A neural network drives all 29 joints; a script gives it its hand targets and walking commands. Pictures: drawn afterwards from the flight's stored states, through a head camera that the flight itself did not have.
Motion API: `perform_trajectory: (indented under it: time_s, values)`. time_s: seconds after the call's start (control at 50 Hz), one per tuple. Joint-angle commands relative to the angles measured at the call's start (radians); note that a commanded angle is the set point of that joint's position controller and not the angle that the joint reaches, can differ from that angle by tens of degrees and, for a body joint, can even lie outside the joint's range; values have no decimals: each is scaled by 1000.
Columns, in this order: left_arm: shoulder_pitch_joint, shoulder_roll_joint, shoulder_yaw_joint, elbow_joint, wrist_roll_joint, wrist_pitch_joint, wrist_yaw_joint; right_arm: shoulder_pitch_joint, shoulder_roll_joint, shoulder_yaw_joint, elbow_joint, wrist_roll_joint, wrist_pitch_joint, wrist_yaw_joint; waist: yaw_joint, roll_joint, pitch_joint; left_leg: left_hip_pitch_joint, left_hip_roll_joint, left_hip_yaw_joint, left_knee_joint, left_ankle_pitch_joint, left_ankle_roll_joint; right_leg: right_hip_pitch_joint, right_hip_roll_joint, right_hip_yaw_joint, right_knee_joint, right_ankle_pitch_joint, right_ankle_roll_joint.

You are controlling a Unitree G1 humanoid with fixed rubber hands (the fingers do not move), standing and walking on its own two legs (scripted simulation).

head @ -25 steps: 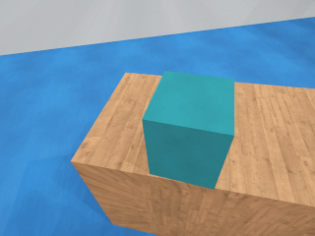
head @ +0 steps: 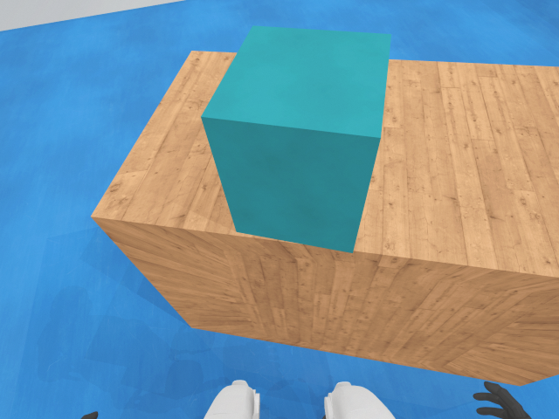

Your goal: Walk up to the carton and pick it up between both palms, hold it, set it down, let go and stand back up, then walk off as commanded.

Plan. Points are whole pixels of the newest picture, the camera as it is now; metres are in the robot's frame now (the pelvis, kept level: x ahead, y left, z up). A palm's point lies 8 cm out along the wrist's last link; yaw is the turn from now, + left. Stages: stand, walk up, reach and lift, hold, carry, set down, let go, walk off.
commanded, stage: walk off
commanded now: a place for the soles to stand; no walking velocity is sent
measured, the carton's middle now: (304, 144) +0.49 -0.04 +0.09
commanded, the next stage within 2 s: none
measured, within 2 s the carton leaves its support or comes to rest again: neither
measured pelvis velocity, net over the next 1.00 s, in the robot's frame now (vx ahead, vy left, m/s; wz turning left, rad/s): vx -0.31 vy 0.03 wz -0.05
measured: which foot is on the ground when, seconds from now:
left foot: up 0.00-0.32, down 0.34-0.80, up 0.82-1.00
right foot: down 0.00-0.38, up 0.40-0.74, down 0.76-1.00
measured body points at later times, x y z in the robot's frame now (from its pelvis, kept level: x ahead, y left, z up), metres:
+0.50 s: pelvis -0.15 +0.04 +0.01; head -0.12 +0.05 +0.46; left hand -0.08 +0.36 -0.11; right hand -0.09 -0.26 -0.11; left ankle -0.17 +0.13 -0.69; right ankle -0.05 -0.10 -0.64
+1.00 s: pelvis -0.31 +0.03 +0.01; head -0.25 -0.01 +0.45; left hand -0.19 +0.32 -0.09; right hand -0.24 -0.30 -0.13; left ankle -0.32 +0.19 -0.61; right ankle -0.26 -0.08 -0.69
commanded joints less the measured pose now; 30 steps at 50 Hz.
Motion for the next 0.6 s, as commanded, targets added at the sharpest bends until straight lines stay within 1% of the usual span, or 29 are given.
perform_trajectory:
  time_s: [0.0,0.02,0.04,0.06,0.08,0.1,0.14,0.16,0.2,0.24,0.26,0.28,0.3,0.32,0.34,0.36,0.38,0.4,0.42,0.44,0.46,0.48,0.5,0.52,0.54,0.58]
  values:
    - [12,335,81,-119,20,-23,25,59,-225,-61,-92,0,-9,-27,23,-162,-204,-50,-131,-149,346,-185,34,-1,-398,591,-527,307,-175]
    - [-6,315,77,-124,26,-22,29,69,-236,-67,-84,0,-6,-23,15,-143,-191,-55,-141,-150,360,-130,39,13,-372,528,-515,248,-151]
    - [-25,297,85,-134,30,-22,32,121,-236,-69,-74,1,-6,-19,4,-168,-217,-60,-151,-151,386,-79,40,59,-338,454,-493,210,-138]
    - [-26,282,88,-141,26,-22,34,157,-235,-70,-73,2,-4,-17,2,-187,-251,-77,-166,-146,404,-56,36,117,-328,432,-477,181,-136]
    - [-21,275,92,-149,24,-23,36,184,-236,-73,-75,1,-4,-17,4,-195,-285,-77,-171,-143,424,-47,28,149,-326,429,-470,149,-145]
    - [-14,269,94,-156,23,-23,39,198,-232,-73,-78,-2,-5,-16,8,-200,-303,-71,-168,-139,418,-51,19,163,-327,436,-467,108,-164]
    - [4,264,98,-160,22,-20,43,189,-224,-71,-78,-5,-9,-12,17,-219,-292,-61,-147,-119,360,-64,6,177,-326,427,-468,56,-190]
    - [17,263,99,-161,21,-20,45,189,-221,-71,-80,-6,-11,-9,23,-230,-287,-58,-137,-107,319,-75,4,195,-329,417,-465,66,-194]
    - [44,269,99,-160,19,-18,47,192,-220,-70,-80,-5,-13,-5,34,-250,-284,-36,-111,-83,201,-115,8,227,-339,404,-458,133,-199]
    - [61,281,94,-154,21,-13,46,203,-219,-70,-69,-2,-14,-1,37,-285,-290,21,-81,-43,22,-186,21,226,-349,381,-457,199,-196]
    - [56,284,91,-150,21,-8,44,222,-219,-72,-56,0,-15,1,31,-305,-299,65,-70,-16,-74,-215,28,210,-349,363,-459,215,-186]
    - [42,285,88,-148,17,-1,41,261,-219,-75,-37,1,-17,3,17,-317,-313,132,-69,14,-179,-221,37,173,-340,339,-453,224,-162]
    - [20,280,83,-151,11,5,39,313,-214,-78,-15,-1,-22,6,-9,-297,-330,240,-84,50,-318,-171,47,103,-304,290,-421,209,-116]
    - [17,264,74,-146,6,14,37,347,-209,-82,0,-8,-27,8,-27,-227,-331,341,-93,43,-458,-113,57,0,-238,230,-337,137,-57]
    - [33,213,59,-141,1,16,41,305,-232,-83,-11,-17,-30,9,-27,5,-295,335,11,-171,-561,-80,85,-157,-130,146,-126,-80,-22]
    - [-50,174,60,-164,-6,5,50,221,-334,-88,-51,-29,-36,3,-52,223,-234,190,296,-565,-599,112,198,-317,89,26,149,-287,60]
    - [-149,243,88,-198,16,-9,68,155,-378,-94,-78,-28,-44,-8,-63,172,-160,-52,389,-716,-659,126,290,-177,23,134,279,-294,48]
    - [-122,268,87,-157,6,-17,58,88,-363,-93,-105,-31,-50,-14,-33,125,-118,-76,376,-634,-639,234,272,-86,21,182,329,-254,44]
    - [-74,259,82,-111,-15,-13,51,48,-309,-84,-124,-32,-50,-13,-8,39,-103,25,282,-449,-556,370,196,-141,68,224,351,-220,34]
    - [-2,235,77,-77,-36,-8,51,9,-278,-68,-119,-30,-55,-18,24,62,-124,147,213,-323,-481,478,155,-228,96,227,387,-131,20]
    - [61,225,76,-62,-44,-2,54,-16,-254,-54,-106,-22,-59,-24,44,80,-118,198,172,-242,-441,512,128,-273,111,198,416,-81,10]
    - [75,215,67,-62,-43,2,53,-11,-242,-51,-104,-23,-62,-29,41,99,-112,216,170,-209,-428,534,134,-259,122,178,448,-84,12]
    - [76,207,57,-67,-38,3,53,8,-237,-54,-110,-25,-63,-31,35,121,-120,241,172,-201,-419,564,148,-248,122,158,458,-94,20]
    - [66,207,55,-80,-32,1,53,32,-237,-60,-119,-23,-62,-31,21,149,-131,254,188,-210,-415,585,173,-227,108,141,447,-115,30]
    - [51,212,55,-90,-30,-2,53,55,-236,-64,-125,-22,-60,-32,4,155,-126,262,204,-227,-420,592,187,-216,94,134,421,-135,35]
    - [36,215,57,-100,-31,-5,47,86,-249,-71,-126,-26,-57,-35,-11,160,-111,271,235,-259,-433,577,209,-200,71,139,344,-160,34]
